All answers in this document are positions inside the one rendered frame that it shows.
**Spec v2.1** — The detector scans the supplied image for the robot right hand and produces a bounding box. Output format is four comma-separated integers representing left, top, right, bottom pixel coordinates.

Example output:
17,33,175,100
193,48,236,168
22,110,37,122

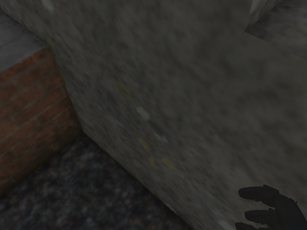
235,184,307,230

